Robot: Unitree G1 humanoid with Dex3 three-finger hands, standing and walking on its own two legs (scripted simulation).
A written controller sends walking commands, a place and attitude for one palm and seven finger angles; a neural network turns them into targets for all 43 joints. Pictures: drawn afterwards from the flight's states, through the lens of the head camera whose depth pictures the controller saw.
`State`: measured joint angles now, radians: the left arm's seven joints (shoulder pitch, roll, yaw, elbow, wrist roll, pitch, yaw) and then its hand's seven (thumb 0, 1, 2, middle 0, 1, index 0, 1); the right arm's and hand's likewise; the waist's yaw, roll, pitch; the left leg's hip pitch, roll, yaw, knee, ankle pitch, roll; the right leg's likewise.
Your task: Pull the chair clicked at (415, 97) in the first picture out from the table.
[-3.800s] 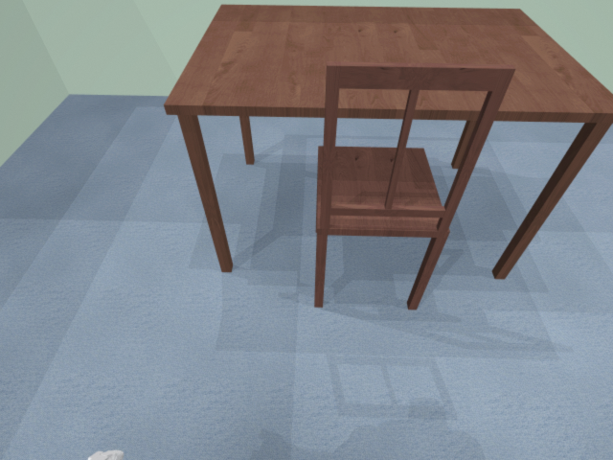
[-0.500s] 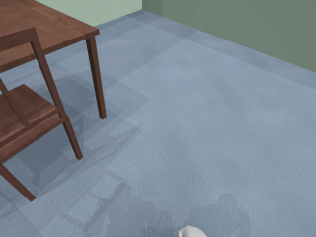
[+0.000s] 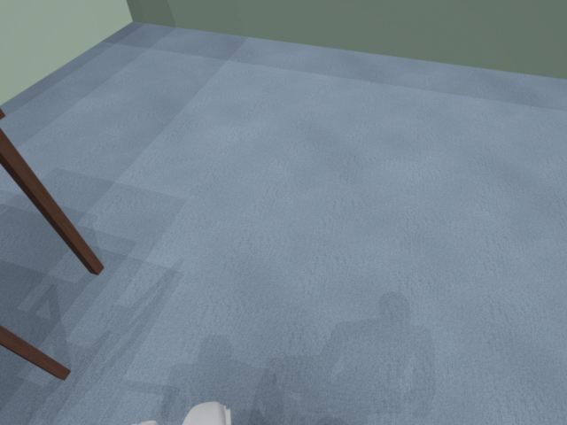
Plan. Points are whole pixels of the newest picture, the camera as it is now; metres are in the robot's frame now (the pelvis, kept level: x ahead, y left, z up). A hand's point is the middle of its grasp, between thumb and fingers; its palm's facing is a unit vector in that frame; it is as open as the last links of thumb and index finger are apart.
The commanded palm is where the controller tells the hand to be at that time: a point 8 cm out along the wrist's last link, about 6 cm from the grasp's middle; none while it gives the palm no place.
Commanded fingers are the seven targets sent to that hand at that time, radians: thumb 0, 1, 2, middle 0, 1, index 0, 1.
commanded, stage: walk to a spot facing it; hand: left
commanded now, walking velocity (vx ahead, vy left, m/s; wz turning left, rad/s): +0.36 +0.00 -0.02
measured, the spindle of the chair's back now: out of the picture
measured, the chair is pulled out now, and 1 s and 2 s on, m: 0.00 0.00 0.00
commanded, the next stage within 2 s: turn to face it in 0.22 s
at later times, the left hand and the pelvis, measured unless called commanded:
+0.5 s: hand out of the picture +0.14 +0.23 -0.18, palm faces +0.06 -0.99 -0.14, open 7.4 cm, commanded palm none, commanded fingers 0.00 0.90 0.90 -0.20 -0.30 -0.20 -0.30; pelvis +0.18 +0.06 +0.00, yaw -1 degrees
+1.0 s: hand (160, 356) +0.26 +0.23 -0.14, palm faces +0.30 -0.92 -0.25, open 7.4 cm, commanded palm none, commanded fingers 0.00 0.90 0.90 -0.20 -0.30 -0.20 -0.30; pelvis +0.21 +0.02 +0.00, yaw +17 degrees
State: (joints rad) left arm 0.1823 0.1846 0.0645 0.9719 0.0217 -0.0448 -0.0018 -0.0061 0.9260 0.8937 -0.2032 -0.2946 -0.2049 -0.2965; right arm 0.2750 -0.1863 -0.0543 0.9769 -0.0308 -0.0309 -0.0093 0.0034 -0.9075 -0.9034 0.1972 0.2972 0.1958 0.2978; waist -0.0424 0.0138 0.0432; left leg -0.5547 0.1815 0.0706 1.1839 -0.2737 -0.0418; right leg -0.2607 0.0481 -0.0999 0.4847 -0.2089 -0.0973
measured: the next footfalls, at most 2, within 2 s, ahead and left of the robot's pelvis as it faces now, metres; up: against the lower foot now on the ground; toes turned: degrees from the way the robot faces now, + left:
left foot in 0.34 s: +0.26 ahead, +0.15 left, +0.00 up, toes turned +7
right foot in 0.80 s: +0.28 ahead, -0.09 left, +0.00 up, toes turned +4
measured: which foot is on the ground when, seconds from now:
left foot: up 0.00-0.32, down 0.34-0.80, up 0.82-1.00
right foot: down 0.00-0.34, up 0.36-0.78, down 0.80-1.00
